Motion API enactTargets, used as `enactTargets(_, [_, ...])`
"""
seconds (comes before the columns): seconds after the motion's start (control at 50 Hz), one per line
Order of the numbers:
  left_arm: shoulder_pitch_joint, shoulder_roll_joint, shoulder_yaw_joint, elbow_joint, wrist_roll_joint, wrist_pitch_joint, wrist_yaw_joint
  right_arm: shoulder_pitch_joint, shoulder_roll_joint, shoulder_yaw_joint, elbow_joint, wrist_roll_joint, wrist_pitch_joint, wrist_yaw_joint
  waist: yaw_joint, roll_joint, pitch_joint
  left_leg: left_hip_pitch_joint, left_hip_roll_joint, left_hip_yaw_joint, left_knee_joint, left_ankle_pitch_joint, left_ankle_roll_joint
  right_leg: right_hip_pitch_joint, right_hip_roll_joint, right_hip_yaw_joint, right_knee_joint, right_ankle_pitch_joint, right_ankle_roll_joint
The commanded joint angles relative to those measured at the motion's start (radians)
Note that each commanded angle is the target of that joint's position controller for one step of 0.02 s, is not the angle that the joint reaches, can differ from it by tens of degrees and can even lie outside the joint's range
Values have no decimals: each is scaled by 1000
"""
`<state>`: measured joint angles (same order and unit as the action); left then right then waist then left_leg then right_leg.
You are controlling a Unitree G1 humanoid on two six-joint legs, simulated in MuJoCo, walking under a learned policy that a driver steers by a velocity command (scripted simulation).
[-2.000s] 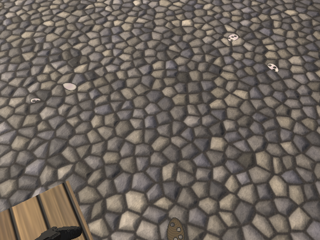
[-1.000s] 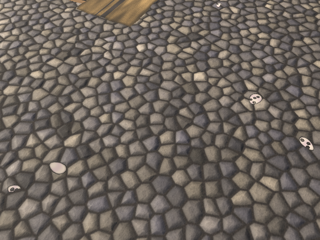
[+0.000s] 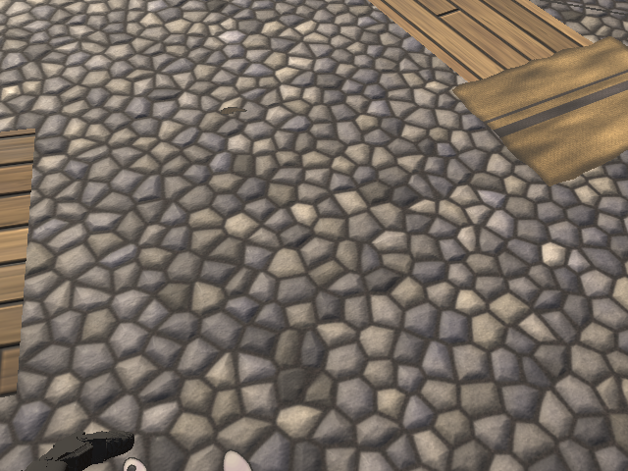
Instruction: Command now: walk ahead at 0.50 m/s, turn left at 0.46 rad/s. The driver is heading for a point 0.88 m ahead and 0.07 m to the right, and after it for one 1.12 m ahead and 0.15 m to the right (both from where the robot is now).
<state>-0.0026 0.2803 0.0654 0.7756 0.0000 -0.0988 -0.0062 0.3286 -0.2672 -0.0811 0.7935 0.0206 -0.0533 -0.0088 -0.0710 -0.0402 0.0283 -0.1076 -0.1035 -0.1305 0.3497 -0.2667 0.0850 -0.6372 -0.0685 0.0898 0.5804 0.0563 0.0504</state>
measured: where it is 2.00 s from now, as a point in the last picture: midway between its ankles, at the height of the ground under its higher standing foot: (292, 295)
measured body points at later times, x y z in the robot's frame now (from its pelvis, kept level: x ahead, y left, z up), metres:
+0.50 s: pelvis +0.28 -0.04 +0.00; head +0.31 -0.04 +0.45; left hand +0.25 +0.24 -0.13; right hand +0.51 -0.26 -0.09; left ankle +0.43 +0.14 -0.70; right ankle +0.22 -0.14 -0.74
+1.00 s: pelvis +0.55 +0.04 +0.00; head +0.57 +0.05 +0.45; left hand +0.70 +0.31 -0.11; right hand +0.59 -0.24 -0.12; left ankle +0.48 +0.13 -0.74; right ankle +0.73 -0.12 -0.68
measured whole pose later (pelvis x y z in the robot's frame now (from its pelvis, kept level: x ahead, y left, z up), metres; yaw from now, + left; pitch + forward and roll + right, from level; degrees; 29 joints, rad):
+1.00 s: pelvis +0.55 +0.04 +0.00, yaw +3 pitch +2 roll +2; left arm 0.13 0.29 0.05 0.81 -0.01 -0.06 -0.02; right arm 0.34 -0.27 -0.06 0.85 -0.01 -0.09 0.01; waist -0.06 -0.05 0.00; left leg -0.04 -0.06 0.08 0.21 -0.20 0.06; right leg -0.70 -0.11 0.05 0.75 0.04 0.00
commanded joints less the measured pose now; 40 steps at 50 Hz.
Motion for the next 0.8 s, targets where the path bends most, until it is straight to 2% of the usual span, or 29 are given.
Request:
enactTargets(0.02, [-99,83,12,-87,-6,-26,-17,40,-146,-35,-34,2,-7,-9,-11,139,-18,-32,244,-172,-47,197,124,106,41,-35,-76,42,-19])
enactTargets(0.06, [-81,102,15,-88,-5,-37,-26,52,-146,-34,-24,-4,-2,-13,2,159,-15,32,279,-212,2,247,115,121,43,-40,-96,-40,-47])
enactTargets(0.08, [-47,112,19,-82,-5,-42,-27,48,-150,-35,-24,-6,2,-14,22,176,-20,52,284,-220,33,312,106,158,51,-54,-109,-86,-65])
enactTargets(0.1, [33,131,30,-60,0,-46,-24,33,-145,-31,-29,-7,4,-14,67,179,-53,58,255,-204,108,443,89,264,73,-81,-147,-92,-93])
enactTargets(0.12, [159,168,45,-33,14,-51,-20,19,-115,-19,-42,-12,3,-10,126,155,-156,7,202,-162,277,499,60,469,19,-38,-116,-61,-141])
enactTargets(0.14, [320,231,59,-16,22,-50,-18,64,-78,-2,-58,-29,-2,-11,163,16,-309,-191,109,-82,577,267,13,772,-154,179,-72,-50,-227])
enactTargets(0.16, [402,267,73,39,12,-35,-30,207,-28,12,-52,8,-16,-7,111,-317,-385,-526,-8,-25,866,-303,-49,1008,-326,640,-228,-314,-367])
enactTargets(0.18, [385,170,48,28,-19,-32,-33,142,-126,-2,-41,21,-21,-7,147,-173,-282,-648,52,-84,965,-297,-46,961,-310,678,-286,-554,-335])
enactTargets(0.2, [314,123,34,14,-18,-24,-28,12,-161,-11,-68,18,-22,-5,160,-72,-144,-683,93,-52,966,-202,-42,823,-273,521,-302,-538,-292])
enactTargets(0.22, [256,113,24,2,-2,-17,-26,-55,-149,-8,-86,3,-24,-6,137,2,-75,-652,134,-11,927,-130,-41,687,-233,412,-323,-427,-275])
enactTargets(0.24, [224,95,17,1,6,-14,-25,-79,-136,-10,-95,-11,-26,-4,112,6,-37,-623,168,3,863,-80,-42,598,-200,341,-345,-327,-273])
enactTargets(0.26, [214,82,10,2,14,-16,-23,-65,-120,-11,-96,-12,-25,0,87,-25,-40,-569,194,10,819,-51,-42,548,-172,285,-362,-251,-266])
enactTargets(0.3, [230,82,9,17,5,-20,-21,-45,-86,-4,-91,-8,-20,2,73,-54,-50,-539,210,37,748,-41,-53,518,-149,211,-393,-156,-275])
enactTargets(0.36, [264,132,21,36,-5,-18,-9,-131,-61,9,-124,-17,-19,1,88,-31,-30,-584,227,66,589,57,-82,514,-154,138,-434,-46,-291])
enactTargets(0.46, [333,154,22,65,-19,0,-1,-281,-38,25,-155,-10,-29,17,141,-28,-5,-504,189,114,298,302,-93,516,-107,10,-437,-5,-246])
enactTargets(0.52, [391,159,21,91,-23,14,-1,-360,-45,26,-183,0,-34,32,165,-33,18,-495,168,123,220,309,-82,577,-140,17,-411,-9,-240])
enactTargets(0.56, [402,170,24,103,-25,26,2,-385,-59,23,-200,1,-39,43,157,-42,27,-495,158,123,180,249,-59,637,-173,29,-377,30,-228])
enactTargets(0.6, [385,190,30,105,-26,36,7,-331,-90,11,-191,-2,-43,47,108,-57,-5,-395,132,140,142,190,-29,672,-182,20,-298,188,-206])
enactTargets(0.62, [366,191,29,102,-29,41,10,-231,-118,-5,-162,-7,-44,44,48,-51,-64,-244,105,166,109,201,-4,658,-152,-16,-184,337,-185])
enactTargets(0.64, [361,166,18,91,-20,41,13,-71,-170,-30,-116,-13,-42,35,-21,-29,-172,1,133,140,130,230,33,563,-103,-56,8,340,-154])
enactTargets(0.66, [378,99,-6,57,5,33,15,94,-251,-49,-91,-31,-36,23,-61,123,-326,326,359,-148,151,230,119,296,-17,-114,354,15,-105])
enactTargets(0.68, [473,27,-29,55,-5,10,8,111,-278,-49,-76,-24,-31,30,-7,355,-421,512,509,-559,20,64,244,-2,118,-46,604,-635,-74])
enactTargets(0.7, [401,133,-4,56,-27,-4,0,86,-187,-25,-80,-10,-29,31,-34,242,-327,455,472,-529,-18,-54,210,-118,56,24,698,-630,-81])
enactTargets(0.72, [318,157,3,30,-38,-13,-5,19,-159,-14,-87,-7,-30,30,-22,192,-193,317,435,-380,-40,-9,174,-153,11,-5,686,-533,-90])
enactTargets(0.74, [278,143,3,27,-29,-14,-1,-44,-144,-8,-94,-16,-30,31,8,114,-130,185,393,-288,-68,71,156,-116,-27,-25,640,-448,-87])
enactTargets(0.76, [267,136,7,25,-16,-8,1,-86,-120,-1,-98,-24,-33,35,38,107,-83,82,362,-222,-101,157,151,-75,-52,-27,588,-396,-80])
enactTargets(0.78, [289,123,8,30,-15,4,-1,-108,-105,3,-98,-30,-37,37,69,126,-77,17,342,-181,-132,200,150,-19,-70,-20,563,-362,-74])
enactTargets(0.8, [304,101,5,35,-15,15,0,-113,-104,2,-92,-27,-44,38,84,133,-76,-21,334,-153,-159,222,156,12,-75,-22,538,-345,-66])
Keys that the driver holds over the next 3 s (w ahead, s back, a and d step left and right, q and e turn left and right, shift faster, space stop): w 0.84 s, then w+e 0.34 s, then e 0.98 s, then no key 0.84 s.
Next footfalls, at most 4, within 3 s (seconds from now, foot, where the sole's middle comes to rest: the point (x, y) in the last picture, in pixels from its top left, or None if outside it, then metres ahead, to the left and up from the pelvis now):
0.12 right None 0.26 -0.14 -0.78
0.64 left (230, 447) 0.52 0.13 -0.78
1.20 right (325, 314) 0.83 -0.09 -0.78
1.66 left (255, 257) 1.01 0.07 -0.78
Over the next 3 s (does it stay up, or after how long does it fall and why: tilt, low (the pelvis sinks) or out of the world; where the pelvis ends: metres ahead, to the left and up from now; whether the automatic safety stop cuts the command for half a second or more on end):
stays up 0.89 -0.02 -0.01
